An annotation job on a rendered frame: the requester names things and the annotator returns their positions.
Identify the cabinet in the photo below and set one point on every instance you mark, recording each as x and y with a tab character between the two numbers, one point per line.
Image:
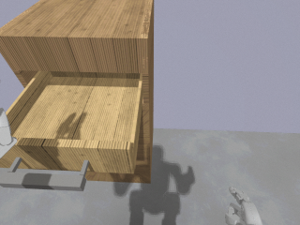
104	36

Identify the drawer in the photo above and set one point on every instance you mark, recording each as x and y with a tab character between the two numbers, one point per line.
62	118

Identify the handle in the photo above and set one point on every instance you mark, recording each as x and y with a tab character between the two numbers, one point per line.
50	181

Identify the left robot hand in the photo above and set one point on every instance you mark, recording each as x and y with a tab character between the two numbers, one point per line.
6	140

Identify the right robot hand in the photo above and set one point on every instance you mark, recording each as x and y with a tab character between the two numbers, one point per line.
246	215

